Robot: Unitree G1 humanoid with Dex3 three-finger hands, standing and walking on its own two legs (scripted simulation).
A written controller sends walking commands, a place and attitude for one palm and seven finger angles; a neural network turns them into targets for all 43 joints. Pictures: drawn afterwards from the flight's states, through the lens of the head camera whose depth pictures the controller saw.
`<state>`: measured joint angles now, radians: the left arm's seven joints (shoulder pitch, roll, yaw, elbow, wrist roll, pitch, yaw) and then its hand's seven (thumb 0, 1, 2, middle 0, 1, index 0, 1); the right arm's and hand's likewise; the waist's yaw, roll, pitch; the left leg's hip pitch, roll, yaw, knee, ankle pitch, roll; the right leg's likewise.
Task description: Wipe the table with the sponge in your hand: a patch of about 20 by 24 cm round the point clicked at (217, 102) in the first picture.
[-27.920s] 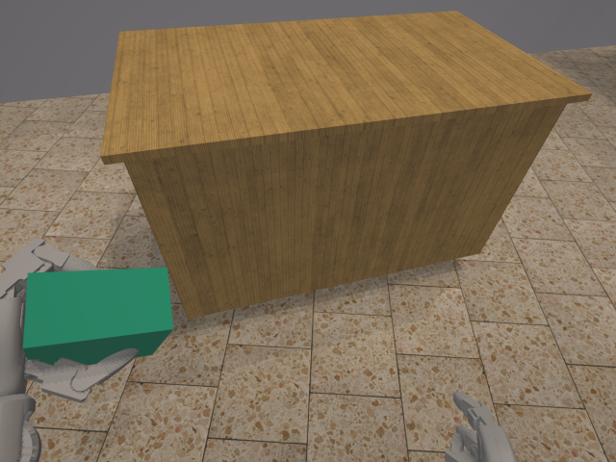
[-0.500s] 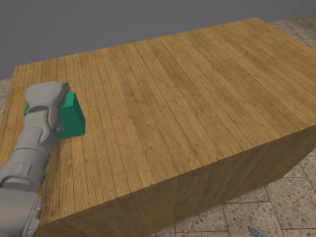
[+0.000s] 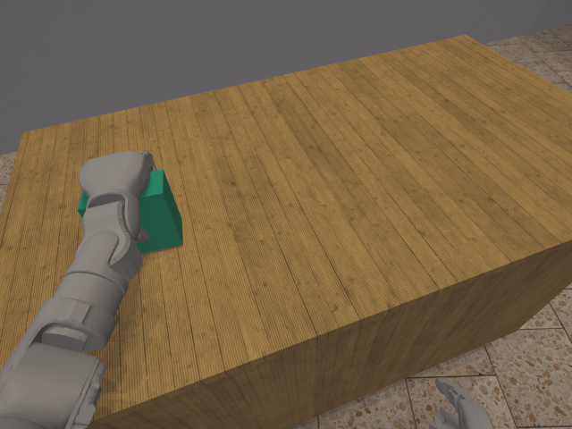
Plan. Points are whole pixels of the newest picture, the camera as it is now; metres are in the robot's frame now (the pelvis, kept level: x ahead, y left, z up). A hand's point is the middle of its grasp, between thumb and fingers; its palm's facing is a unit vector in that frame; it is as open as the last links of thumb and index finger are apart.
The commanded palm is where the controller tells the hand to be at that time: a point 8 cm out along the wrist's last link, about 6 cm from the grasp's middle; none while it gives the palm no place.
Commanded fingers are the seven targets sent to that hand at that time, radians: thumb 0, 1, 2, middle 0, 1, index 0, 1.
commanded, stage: wipe back along the middle lane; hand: left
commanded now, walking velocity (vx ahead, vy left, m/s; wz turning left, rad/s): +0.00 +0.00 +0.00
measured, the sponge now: (139, 223) +0.39 +0.27 +0.07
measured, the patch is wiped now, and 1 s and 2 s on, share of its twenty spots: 0.65 0.75 0.75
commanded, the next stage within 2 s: slide across to the third lane in 1.48 s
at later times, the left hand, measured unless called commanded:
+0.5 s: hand (137, 232) +0.34 +0.24 +0.10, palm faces +0.03 -0.04 -1.00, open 10.3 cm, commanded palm +0.31 +0.23 +0.14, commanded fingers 0.00 0.10 1.30 -1.20 -1.60 -1.20 -1.60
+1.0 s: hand (137, 253) +0.31 +0.23 +0.10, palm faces +0.08 -0.06 -0.99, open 10.3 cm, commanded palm +0.26 +0.21 +0.13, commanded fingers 0.00 0.10 1.30 -1.20 -1.60 -1.20 -1.60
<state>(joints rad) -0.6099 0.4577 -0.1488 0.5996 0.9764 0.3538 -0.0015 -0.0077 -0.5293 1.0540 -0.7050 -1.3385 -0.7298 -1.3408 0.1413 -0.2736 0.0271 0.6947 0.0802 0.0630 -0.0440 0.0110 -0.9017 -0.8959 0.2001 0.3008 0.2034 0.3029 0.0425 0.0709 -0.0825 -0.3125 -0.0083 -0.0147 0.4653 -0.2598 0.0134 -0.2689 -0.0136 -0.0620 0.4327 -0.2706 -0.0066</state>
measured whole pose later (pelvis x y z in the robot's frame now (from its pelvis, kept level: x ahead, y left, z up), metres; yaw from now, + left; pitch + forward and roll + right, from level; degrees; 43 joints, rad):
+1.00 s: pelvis -0.01 +0.00 +0.00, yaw -2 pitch +2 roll +0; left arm -0.19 0.40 -0.22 0.07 0.97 0.55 0.04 0.00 -0.50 1.05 -0.67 -1.37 -0.69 -1.37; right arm 0.06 -0.28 0.04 0.65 0.10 0.12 0.00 0.01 -0.90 -0.90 0.20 0.30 0.20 0.30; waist 0.08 0.09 -0.09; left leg -0.23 0.00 0.01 0.48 -0.28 0.01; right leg -0.22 -0.01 -0.03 0.48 -0.29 -0.01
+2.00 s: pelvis -0.04 -0.03 +0.00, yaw -1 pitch -3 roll +1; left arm -0.11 0.34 -0.35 -0.09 0.95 0.59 0.02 -0.02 -0.50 1.05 -0.67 -1.36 -0.70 -1.36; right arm 0.00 -0.26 0.05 0.67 0.09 0.06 0.01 0.02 -0.90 -0.90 0.20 0.30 0.19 0.30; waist 0.12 0.11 -0.06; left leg -0.18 0.02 0.00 0.47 -0.24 -0.02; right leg -0.18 0.01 -0.05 0.51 -0.28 -0.04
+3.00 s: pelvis -0.04 -0.04 +0.00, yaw -2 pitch +0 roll +1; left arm -0.49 0.23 -0.32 0.47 0.95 0.60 0.06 -0.03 -0.54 1.05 -0.73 -1.31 -0.76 -1.30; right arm 0.04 -0.27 0.05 0.72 0.09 0.10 -0.04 0.01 -0.90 -0.90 0.20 0.30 0.20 0.30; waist 0.06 0.09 -0.10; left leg -0.23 0.04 0.01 0.44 -0.21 -0.02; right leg -0.24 0.04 -0.03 0.49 -0.25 -0.07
